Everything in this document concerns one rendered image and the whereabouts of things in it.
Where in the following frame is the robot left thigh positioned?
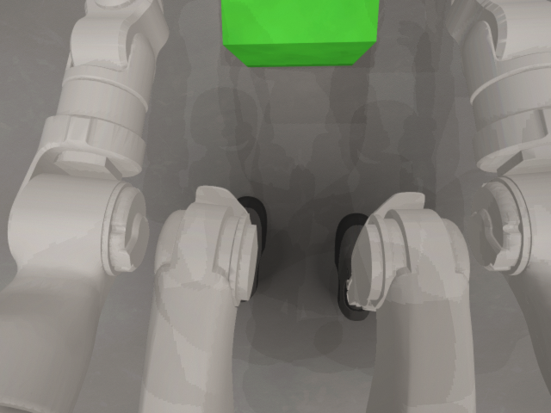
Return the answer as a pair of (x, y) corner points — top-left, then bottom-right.
(138, 202), (258, 413)

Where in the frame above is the robot left foot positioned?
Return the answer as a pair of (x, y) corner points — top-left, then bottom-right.
(238, 196), (267, 302)

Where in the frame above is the robot right upper arm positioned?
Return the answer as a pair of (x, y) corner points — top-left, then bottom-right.
(467, 171), (551, 395)

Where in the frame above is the robot left forearm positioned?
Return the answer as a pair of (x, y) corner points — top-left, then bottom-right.
(8, 0), (169, 259)

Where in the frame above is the robot right forearm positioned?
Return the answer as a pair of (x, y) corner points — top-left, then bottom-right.
(446, 0), (551, 176)

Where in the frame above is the robot left upper arm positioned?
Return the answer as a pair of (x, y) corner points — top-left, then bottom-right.
(0, 173), (150, 413)

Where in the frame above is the carton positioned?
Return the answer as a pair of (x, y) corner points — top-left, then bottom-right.
(221, 0), (379, 67)

